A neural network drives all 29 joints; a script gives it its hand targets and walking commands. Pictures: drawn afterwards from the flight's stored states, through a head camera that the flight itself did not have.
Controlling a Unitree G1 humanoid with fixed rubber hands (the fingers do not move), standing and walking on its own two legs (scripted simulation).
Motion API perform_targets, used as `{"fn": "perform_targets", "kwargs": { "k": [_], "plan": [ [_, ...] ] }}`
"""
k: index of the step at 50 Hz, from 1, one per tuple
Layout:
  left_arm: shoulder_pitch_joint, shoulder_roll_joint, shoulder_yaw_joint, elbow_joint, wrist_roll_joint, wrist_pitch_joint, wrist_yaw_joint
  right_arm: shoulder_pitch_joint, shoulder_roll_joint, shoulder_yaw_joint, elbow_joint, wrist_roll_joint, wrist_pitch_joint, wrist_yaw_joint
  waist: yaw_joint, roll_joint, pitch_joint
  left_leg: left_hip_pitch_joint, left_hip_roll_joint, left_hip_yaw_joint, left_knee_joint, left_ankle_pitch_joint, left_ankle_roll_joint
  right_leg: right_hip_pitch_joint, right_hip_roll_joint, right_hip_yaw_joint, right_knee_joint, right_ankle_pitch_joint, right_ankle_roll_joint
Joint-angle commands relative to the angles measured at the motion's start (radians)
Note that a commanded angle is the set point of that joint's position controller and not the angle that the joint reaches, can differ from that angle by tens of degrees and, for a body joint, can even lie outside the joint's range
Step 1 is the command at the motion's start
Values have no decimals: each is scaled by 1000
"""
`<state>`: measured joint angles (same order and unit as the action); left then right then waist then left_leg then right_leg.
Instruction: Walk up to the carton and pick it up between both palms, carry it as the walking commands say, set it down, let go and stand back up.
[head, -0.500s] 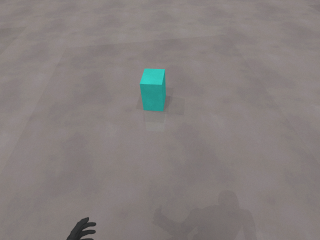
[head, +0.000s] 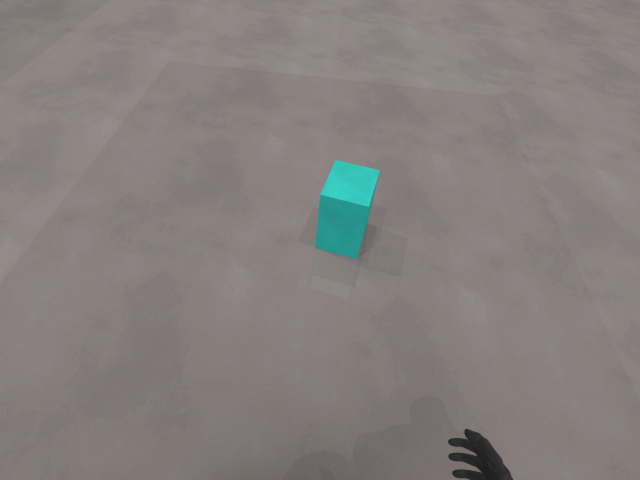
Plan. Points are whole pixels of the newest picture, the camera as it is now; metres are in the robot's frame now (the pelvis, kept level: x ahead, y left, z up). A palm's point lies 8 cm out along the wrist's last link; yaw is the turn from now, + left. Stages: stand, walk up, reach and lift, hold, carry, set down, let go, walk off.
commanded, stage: walk up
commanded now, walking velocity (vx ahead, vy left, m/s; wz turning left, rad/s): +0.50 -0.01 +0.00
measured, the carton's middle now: (346, 210) +1.20 -0.05 -0.61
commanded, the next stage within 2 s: none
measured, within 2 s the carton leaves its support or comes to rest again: neither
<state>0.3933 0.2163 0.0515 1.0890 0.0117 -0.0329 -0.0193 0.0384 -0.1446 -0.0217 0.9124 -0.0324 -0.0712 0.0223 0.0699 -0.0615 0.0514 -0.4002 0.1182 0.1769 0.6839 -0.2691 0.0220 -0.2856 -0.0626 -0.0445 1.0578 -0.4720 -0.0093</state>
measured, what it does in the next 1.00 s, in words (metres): walks ahead: right foot, then left foot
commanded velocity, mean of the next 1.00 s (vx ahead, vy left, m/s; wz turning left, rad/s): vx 0.50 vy -0.02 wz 0.00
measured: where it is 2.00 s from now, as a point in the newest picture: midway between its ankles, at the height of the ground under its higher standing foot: (336, 334)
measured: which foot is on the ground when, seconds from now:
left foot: down 0.00-0.30, up 0.32-0.54, down 0.56-0.92, up 0.94-1.00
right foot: up 0.00-0.28, down 0.30-0.60, up 0.62-0.88, down 0.90-1.00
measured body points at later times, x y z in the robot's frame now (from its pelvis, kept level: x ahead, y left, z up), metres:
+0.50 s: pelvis +0.23 -0.02 +0.01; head +0.24 -0.02 +0.45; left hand +0.28 +0.22 -0.14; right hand +0.26 -0.27 -0.14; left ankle +0.23 +0.10 -0.68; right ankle +0.22 -0.15 -0.72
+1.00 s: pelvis +0.48 -0.03 +0.00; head +0.50 -0.05 +0.45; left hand +0.60 +0.21 -0.13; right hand +0.44 -0.27 -0.16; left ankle +0.36 +0.09 -0.67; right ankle +0.51 -0.15 -0.72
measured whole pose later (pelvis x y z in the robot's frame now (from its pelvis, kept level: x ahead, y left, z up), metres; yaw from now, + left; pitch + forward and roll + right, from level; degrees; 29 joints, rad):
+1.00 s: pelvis +0.48 -0.03 +0.00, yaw +1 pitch +0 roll -1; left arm 0.13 0.19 0.04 0.97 0.03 -0.09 -0.01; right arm 0.39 -0.21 -0.04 1.08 -0.02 -0.03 0.01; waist -0.03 0.07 0.03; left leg -0.27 0.10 0.06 1.03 -0.51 -0.01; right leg -0.37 -0.09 -0.17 0.70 -0.31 0.00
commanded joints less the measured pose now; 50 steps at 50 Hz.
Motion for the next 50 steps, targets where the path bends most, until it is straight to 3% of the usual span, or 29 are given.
{"fn": "perform_targets", "kwargs": {
  "k": [1, 4, 5, 11, 13, 14, 15, 16, 17, 19, 21, 24, 28, 29, 30, 31, 33, 34, 36, 39, 41, 42, 44, 45, 46, 47, 48, 49, 50],
  "plan": [
    [-117, 64, 8, -116, -1, -44, -6, 261, -247, -72, 28, 3, -4, -26, -134, 274, -78, 364, 299, -465, -476, -133, 123, -407, -78, 63, 167, 120, -13],
    [-92, 33, 2, -103, 2, -24, -12, 227, -196, -64, 16, 12, -9, -18, -72, 267, -24, 205, 247, -311, -491, -40, 101, -268, -101, 40, 21, 166, 6],
    [-125, 33, -3, -110, 2, -15, -18, 233, -182, -63, 19, 12, -11, -18, -78, 300, -23, 236, 220, -270, -488, -21, 98, -286, -94, 24, -70, 157, 9],
    [-267, 23, -2, -162, 5, -7, -37, 297, -217, -54, 51, 5, -7, -14, -99, 172, 41, 163, 231, -247, -511, -37, 98, -153, -50, -52, -418, 149, 25],
    [-177, 36, 0, -135, 9, -24, -33, 267, -222, -56, 57, 10, 1, -5, -31, 167, -8, 58, 166, -160, -393, -86, 64, 98, -22, -115, -561, 282, 16],
    [-103, 92, 28, -102, 12, -30, -22, 285, -190, -40, 66, 17, -6, -6, 15, 48, -73, -8, 107, -113, -259, 24, 34, 298, -12, -105, -552, 288, 1],
    [43, 166, 58, -63, 22, -33, -7, 261, -141, -22, 46, 17, -10, -3, 91, -133, -138, -177, 5, -24, -8, 16, -9, 487, -148, 87, -619, 134, -46],
    [193, 258, 69, -46, 28, -38, 8, 182, -113, -21, -12, 15, -13, 1, 137, -304, -187, -321, -89, -8, 317, -259, -34, 546, -382, 453, -822, -31, -137],
    [170, 254, 61, -40, 24, -34, 21, 168, -154, -30, -25, 11, -6, -2, 105, -273, -156, -386, -66, -94, 465, -290, -10, 548, -409, 562, -859, 1, -202],
    [84, 205, 50, -60, 24, -45, 26, 139, -171, -27, -21, 10, -17, -5, 60, -130, -103, -409, 24, -149, 518, -213, -12, 465, -352, 397, -757, 373, -213],
    [-41, 187, 49, -129, 15, -47, 28, 185, -145, -14, -12, 15, -8, -2, -1, -165, -47, -340, 63, -153, 440, -185, -28, 306, -322, 319, -811, 223, -191],
    [-160, 138, 28, -134, 5, -45, 22, 176, -131, -11, -9, 5, 11, 10, -70, -95, 33, -127, 73, -129, 149, -175, -34, 63, -271, 213, -845, 188, -146],
    [-203, 132, 14, -115, -11, -40, 7, 377, -123, -30, 91, 10, 13, 4, -173, -36, -14, 285, -40, -6, -99, 37, -52, -182, -167, 76, -680, 71, -100],
    [-177, 96, 6, -124, -15, -44, 3, 423, -175, -45, 114, 3, 9, -1, -190, 109, -85, 421, -1, -80, -117, -15, -29, -255, -85, 5, -526, 74, -81],
    [-188, 57, -10, -142, -17, -45, 1, 497, -289, -75, 120, -3, 13, -11, -240, 332, -65, 467, 195, -345, -300, -283, 31, -399, 3, -104, -263, -1, -40],
    [-216, 70, 3, -185, -2, -42, 0, 580, -345, -88, 117, -3, 13, -23, -267, 480, -31, 476, 386, -702, -534, -445, 128, -501, 46, -87, 13, -109, -1],
    [-306, 88, 9, -199, 2, -44, -10, 501, -294, -81, 99, -10, 13, -29, -220, 353, 58, 452, 354, -650, -482, -91, 180, -582, -35, -9, 144, -33, 2],
    [-297, 74, 0, -187, 0, -45, -15, 450, -261, -77, 72, -10, 4, -26, -191, 291, 50, 411, 313, -537, -462, 2, 144, -542, -70, 29, 134, 26, -5],
    [-220, 70, -2, -149, -3, -34, -19, 331, -222, -73, 38, -11, 0, -27, -135, 298, -26, 347, 276, -432, -444, -10, 126, -420, -99, 34, 60, 77, 0],
    [-217, 38, -11, -144, -5, -20, -26, 273, -205, -59, 21, -2, -7, -22, -91, 256, 42, 231, 205, -249, -467, 56, 108, -281, -92, 4, -158, 113, 18],
    [-245, 36, -13, -131, -8, -14, -36, 262, -221, -58, 38, 0, -9, -17, -97, 290, 70, 208, 193, -206, -473, 45, 94, -214, -64, -45, -317, 121, 22],
    [-259, 36, -9, -144, -2, -16, -38, 275, -221, -59, 50, 2, -6, -16, -98, 236, 75, 183, 192, -194, -456, 96, 92, -160, -47, -69, -401, 130, 23],
    [-174, 61, 6, -116, 7, -28, -25, 283, -262, -64, 79, 8, -6, -16, -25, 186, -27, 176, 118, -99, -280, 279, 67, 74, 24, -166, -538, 221, 26],
    [-34, 105, 25, -68, 12, -38, -11, 273, -231, -59, 78, 16, -11, -16, 36, 82, -105, 74, 78, -73, -111, 323, 29, 289, 8, -137, -546, 319, 3],
    [122, 176, 44, -19, 24, -40, 5, 254, -191, -48, 53, 19, -15, -15, 115, -122, -200, -95, 4, -14, 168, 227, -6, 512, -128, 27, -601, 184, -52],
    [232, 252, 55, -14, 28, -44, 23, 217, -109, -26, 15, 28, -20, -15, 134, -398, -217, -301, -111, -30, 456, -238, -28, 584, -387, 464, -787, 188, -152],
    [233, 245, 53, 3, 20, -44, 24, 144, -168, -42, -30, 16, -12, -13, 133, -307, -189, -347, -46, -138, 548, -303, -14, 563, -392, 545, -794, 255, -214],
    [160, 235, 56, -29, 22, -48, 28, 119, -170, -35, -32, 14, -18, -10, 95, -236, -143, -373, -10, -157, 574, -247, -19, 506, -378, 483, -736, 468, -235],
    [86, 195, 50, -49, 16, -50, 30, 117, -153, -32, -21, 18, -15, -8, 66, -176, -74, -381, 40, -161, 569, -220, -20, 403, -363, 394, -746, 483, -218]
  ]
}}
